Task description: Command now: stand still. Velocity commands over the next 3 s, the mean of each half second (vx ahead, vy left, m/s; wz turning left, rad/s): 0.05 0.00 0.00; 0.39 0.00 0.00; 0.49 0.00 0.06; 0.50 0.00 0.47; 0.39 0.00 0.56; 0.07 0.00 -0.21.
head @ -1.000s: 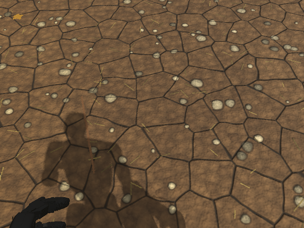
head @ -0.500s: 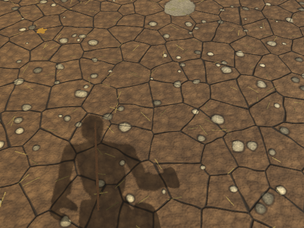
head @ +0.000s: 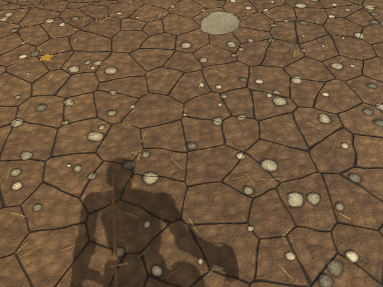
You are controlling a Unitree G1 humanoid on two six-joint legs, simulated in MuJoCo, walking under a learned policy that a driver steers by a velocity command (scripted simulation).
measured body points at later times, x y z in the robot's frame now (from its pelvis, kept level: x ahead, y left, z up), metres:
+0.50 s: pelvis +0.02 +0.01 +0.00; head +0.01 +0.01 +0.45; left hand +0.00 +0.27 -0.15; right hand +0.10 -0.26 -0.14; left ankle +0.02 +0.13 -0.71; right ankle -0.06 -0.10 -0.73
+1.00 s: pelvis +0.20 +0.08 +0.01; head +0.22 +0.09 +0.46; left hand +0.38 +0.34 -0.10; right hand +0.15 -0.17 -0.13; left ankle +0.11 +0.15 -0.73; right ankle +0.38 -0.10 -0.67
